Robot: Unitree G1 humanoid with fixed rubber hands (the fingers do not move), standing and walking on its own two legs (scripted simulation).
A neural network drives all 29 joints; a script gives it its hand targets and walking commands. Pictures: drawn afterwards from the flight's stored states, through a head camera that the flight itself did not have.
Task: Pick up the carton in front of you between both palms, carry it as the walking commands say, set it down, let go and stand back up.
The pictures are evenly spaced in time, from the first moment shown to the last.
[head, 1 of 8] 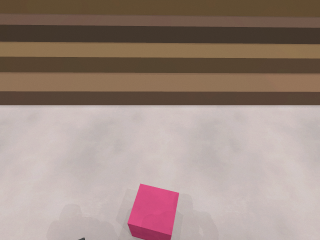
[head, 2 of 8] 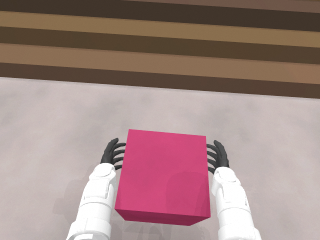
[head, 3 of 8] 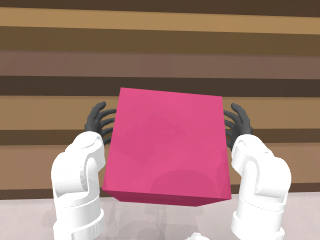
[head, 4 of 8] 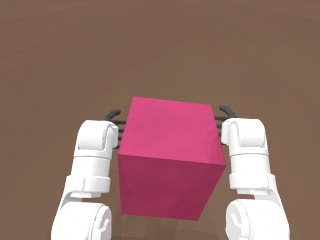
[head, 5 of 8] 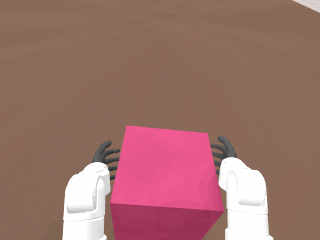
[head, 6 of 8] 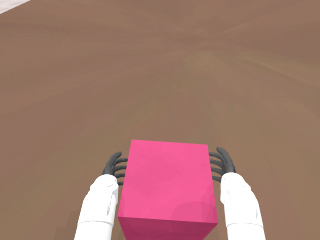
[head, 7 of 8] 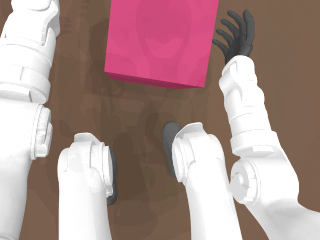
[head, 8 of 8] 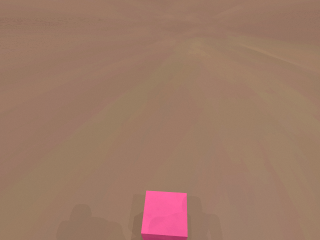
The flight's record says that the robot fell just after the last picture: no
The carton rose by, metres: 1.73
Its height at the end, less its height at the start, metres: +0.97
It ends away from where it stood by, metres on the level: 5.60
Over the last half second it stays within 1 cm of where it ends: yes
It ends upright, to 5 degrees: yes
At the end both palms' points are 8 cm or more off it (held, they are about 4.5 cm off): yes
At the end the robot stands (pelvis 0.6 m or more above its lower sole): yes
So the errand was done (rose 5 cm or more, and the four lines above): yes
